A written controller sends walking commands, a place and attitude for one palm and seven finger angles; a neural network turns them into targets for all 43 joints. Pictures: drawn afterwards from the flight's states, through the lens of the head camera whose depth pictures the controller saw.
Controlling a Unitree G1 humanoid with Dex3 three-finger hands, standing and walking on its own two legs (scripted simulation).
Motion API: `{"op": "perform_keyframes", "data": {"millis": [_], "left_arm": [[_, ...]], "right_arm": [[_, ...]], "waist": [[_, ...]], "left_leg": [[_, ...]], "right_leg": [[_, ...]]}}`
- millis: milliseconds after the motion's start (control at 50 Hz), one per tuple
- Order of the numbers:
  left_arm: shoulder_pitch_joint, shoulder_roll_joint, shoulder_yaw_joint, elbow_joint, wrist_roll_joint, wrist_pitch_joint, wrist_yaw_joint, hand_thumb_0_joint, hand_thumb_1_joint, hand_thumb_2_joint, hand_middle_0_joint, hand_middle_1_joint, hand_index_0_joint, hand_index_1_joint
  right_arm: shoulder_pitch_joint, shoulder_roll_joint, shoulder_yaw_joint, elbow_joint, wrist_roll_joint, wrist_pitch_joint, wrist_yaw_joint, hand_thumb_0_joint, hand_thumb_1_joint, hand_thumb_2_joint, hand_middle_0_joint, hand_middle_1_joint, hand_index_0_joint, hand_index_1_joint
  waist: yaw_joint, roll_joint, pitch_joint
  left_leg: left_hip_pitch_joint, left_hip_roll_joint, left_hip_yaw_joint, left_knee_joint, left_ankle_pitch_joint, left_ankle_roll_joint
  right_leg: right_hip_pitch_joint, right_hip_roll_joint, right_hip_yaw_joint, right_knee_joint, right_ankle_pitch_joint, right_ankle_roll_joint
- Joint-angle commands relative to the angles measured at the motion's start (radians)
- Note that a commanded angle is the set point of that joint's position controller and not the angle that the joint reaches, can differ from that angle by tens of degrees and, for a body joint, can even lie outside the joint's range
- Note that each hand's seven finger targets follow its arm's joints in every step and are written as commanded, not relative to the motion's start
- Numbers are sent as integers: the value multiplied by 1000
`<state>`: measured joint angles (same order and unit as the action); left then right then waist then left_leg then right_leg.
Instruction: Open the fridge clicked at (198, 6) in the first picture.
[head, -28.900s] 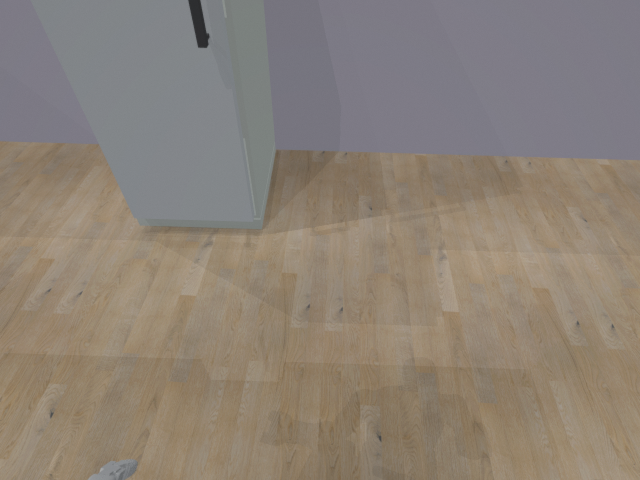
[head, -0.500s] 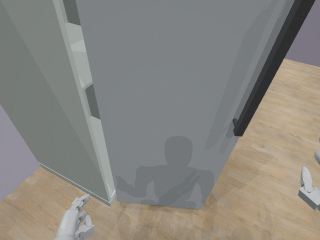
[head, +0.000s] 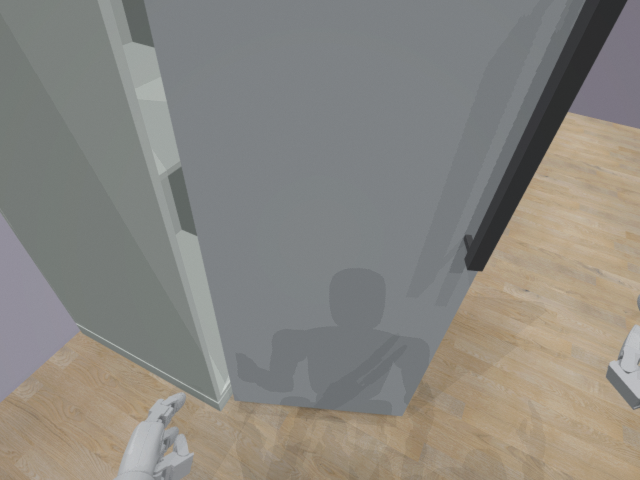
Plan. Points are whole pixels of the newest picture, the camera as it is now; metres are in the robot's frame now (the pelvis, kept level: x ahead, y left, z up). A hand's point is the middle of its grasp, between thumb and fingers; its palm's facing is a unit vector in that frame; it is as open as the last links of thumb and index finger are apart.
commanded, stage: step back with the hand held close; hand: right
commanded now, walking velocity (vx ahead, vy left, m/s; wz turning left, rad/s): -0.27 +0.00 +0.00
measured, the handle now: (530, 129) +0.44 -0.24 +0.26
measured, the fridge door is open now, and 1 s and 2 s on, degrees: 68 68 68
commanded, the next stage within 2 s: stop stepping back and stand still in 0.96 s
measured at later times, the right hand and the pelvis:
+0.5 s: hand out of the picture +0.12 -0.31 +0.15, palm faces +0.44 +0.79 -0.44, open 7.4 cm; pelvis -0.08 -0.04 -0.01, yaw -1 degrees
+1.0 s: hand out of the picture -0.03 -0.34 +0.18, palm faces +0.53 +0.75 -0.40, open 7.4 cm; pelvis -0.20 -0.05 -0.02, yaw -6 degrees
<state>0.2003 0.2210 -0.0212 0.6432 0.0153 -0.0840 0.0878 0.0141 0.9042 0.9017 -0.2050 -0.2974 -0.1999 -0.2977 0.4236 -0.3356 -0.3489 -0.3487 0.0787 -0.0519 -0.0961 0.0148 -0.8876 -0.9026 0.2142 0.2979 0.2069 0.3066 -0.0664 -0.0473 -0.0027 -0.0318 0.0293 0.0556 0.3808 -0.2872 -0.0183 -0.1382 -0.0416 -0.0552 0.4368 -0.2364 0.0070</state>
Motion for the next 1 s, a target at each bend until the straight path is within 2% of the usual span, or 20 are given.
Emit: {"op": "perform_keyframes", "data": {"millis": [0, 80, 180, 240, 320, 420, 480, 560, 620, 660, 700, 720, 760, 780, 820, 840, 880, 940, 960, 980], "left_arm": [[-157, 105, 40, -186, -2, 0, 6, 0, 900, 900, -200, -300, -200, -300], [-136, 119, 59, -227, -10, 38, 5, 0, 900, 900, -200, -300, -200, -300], [-132, 122, 70, -264, -20, 74, 10, 0, 900, 900, -200, -300, -200, -300], [-123, 125, 70, -274, -23, 79, 14, 0, 900, 900, -200, -300, -200, -300], [-116, 139, 68, -273, -26, 58, 18, 0, 900, 900, -200, -300, -200, -300], [-117, 156, 69, -274, -27, 15, 20, 0, 900, 900, -200, -300, -200, -300], [-108, 164, 78, -266, -23, -17, 17, 0, 900, 900, -200, -300, -200, -300], [-80, 142, 82, -252, -19, -44, 6, 0, 900, 900, -200, -300, -200, -300], [-50, 116, 78, -199, -8, -52, 2, 0, 900, 900, -200, -300, -200, -300], [-39, 112, 72, -167, -2, -56, 1, 0, 900, 900, -200, -300, -200, -300], [-37, 118, 65, -160, -4, -69, 12, 0, 900, 900, -200, -300, -200, -300], [-50, 135, 64, -173, -5, -75, 19, 0, 900, 900, -200, -300, -200, -300], [-97, 168, 72, -196, -7, -101, 31, 0, 900, 900, -200, -300, -200, -300], [-95, 140, 76, -191, 1, -104, 31, 0, 900, 900, -200, -300, -200, -300], [-95, 121, 100, -174, 1, -113, 0, 0, 900, 900, -200, -300, -200, -300], [-99, 132, 113, -171, 0, -118, -15, 0, 900, 900, -200, -300, -200, -300], [-102, 114, 116, -182, -12, -122, -37, 0, 900, 900, -200, -300, -200, -300], [-97, 86, 94, -170, -6, -112, -45, 0, 900, 900, -200, -300, -200, -300], [-73, 82, 92, -152, -6, -103, -41, 0, 900, 900, -200, -300, -200, -300], [-47, 73, 93, -123, -6, -93, -38, 0, 900, 900, -200, -300, -200, -300]], "right_arm": [[-91, -234, -134, -239, -18, -110, -19, 0, -900, -900, 200, 300, 200, 300], [49, -237, -159, -273, -12, -121, -26, 0, -900, -900, 200, 300, 200, 300], [108, -283, -211, -326, 0, -133, -34, 0, -900, -900, 200, 300, 200, 300], [111, -276, -205, -316, 4, -138, -40, 0, -900, -900, 200, 300, 200, 300], [78, -259, -185, -316, -4, -158, -47, 0, -900, -900, 200, 300, 200, 300], [25, -234, -185, -307, -36, -198, -51, 0, -900, -900, 200, 300, 200, 300], [18, -259, -219, -321, -53, -224, -50, 0, -900, -900, 200, 300, 200, 300], [43, -251, -209, -347, -46, -252, -46, 0, -900, -900, 200, 300, 200, 300], [12, -251, -173, -352, -35, -259, -57, 0, -900, -900, 200, 300, 200, 300], [-63, -243, -143, -348, -38, -258, -72, 0, -900, -900, 200, 300, 200, 300], [-120, -247, -135, -332, -37, -257, -78, 0, -900, -900, 200, 300, 200, 300], [-126, -251, -142, -328, -33, -257, -79, 0, -900, -900, 200, 300, 200, 300], [-153, -249, -178, -347, -55, -270, -77, 0, -900, -900, 200, 300, 200, 300], [-168, -295, -208, -348, -60, -273, -79, 0, -900, -900, 200, 300, 200, 300], [-157, -305, -225, -403, -43, -291, -67, 0, -900, -900, 200, 300, 200, 300], [-69, -290, -233, -362, -37, -291, -63, 0, -900, -900, 200, 300, 200, 300], [96, -265, -226, -343, -12, -274, -63, 0, -900, -900, 200, 300, 200, 300], [108, -287, -220, -399, 26, -272, -54, 0, -900, -900, 200, 300, 200, 300], [70, -295, -213, -397, 19, -282, -51, 0, -900, -900, 200, 300, 200, 300], [48, -312, -220, -387, 4, -287, -58, 0, -900, -900, 200, 300, 200, 300]], "waist": [[39, 83, -35], [38, -14, -159], [40, 47, -219], [43, 39, -186], [47, -39, -128], [42, -137, -46], [37, -147, -56], [48, -20, -53], [67, 161, -32], [83, 191, -31], [93, 107, -20], [87, -2, 1], [63, -341, -42], [63, -321, -56], [37, -152, -129], [23, -139, -155], [12, -216, -203], [32, -209, -212], [46, -69, -174], [55, 134, -137]], "left_leg": [[-165, 69, -51, -76, 536, 3], [-121, 48, -31, -7, 561, -3], [-101, 26, -29, 34, 541, -6], [-122, 14, -30, 39, 447, -10], [-108, -15, -33, 59, 250, -11], [64, -54, -39, 199, 108, -12], [98, -75, -52, 243, 64, -10], [-114, -24, -149, 78, -115, 32], [-529, 137, -317, -166, -328, 115], [-626, 180, -292, -170, -276, 121], [-600, 89, -183, -76, -208, 61], [-534, 10, -123, 28, -221, 24], [-125, -162, -47, 606, -120, -22], [-83, -164, -85, 803, -144, -14], [-160, -157, -83, 813, -202, 10], [-177, -157, -50, 753, -213, 15], [-176, -138, 8, 531, -254, 35], [-152, -94, 6, 84, -304, 73], [-248, -1, -104, -105, -273, 98], [-452, 185, -389, -241, -205, 159]], "right_leg": [[19, 15, 5, 55, 270, -49], [53, -4, 7, 42, 438, -46], [24, -22, 23, 32, 468, -44], [-27, -32, 35, 4, 391, -45], [-154, -54, 74, -76, 131, -61], [-522, -111, 168, -208, -388, -112], [-607, -128, 208, -215, -499, -129], [-475, -50, 147, -53, -434, -85], [-134, 41, 58, 273, -203, -15], [-32, 41, 59, 349, -146, -13], [-27, 13, 95, 170, -149, -29], [-130, -45, 192, -3, -252, -53], [-579, -293, 515, -400, -755, -160], [-649, -315, 527, -429, -679, -178], [-483, -263, 367, -319, -431, -149], [-406, -230, 283, -275, -385, -130], [-281, -191, 168, -250, -321, -80], [-173, -197, 120, -209, -249, 34], [-108, -133, 43, -21, -172, 66], [-27, -56, 2, 300, -85, 77]]}}
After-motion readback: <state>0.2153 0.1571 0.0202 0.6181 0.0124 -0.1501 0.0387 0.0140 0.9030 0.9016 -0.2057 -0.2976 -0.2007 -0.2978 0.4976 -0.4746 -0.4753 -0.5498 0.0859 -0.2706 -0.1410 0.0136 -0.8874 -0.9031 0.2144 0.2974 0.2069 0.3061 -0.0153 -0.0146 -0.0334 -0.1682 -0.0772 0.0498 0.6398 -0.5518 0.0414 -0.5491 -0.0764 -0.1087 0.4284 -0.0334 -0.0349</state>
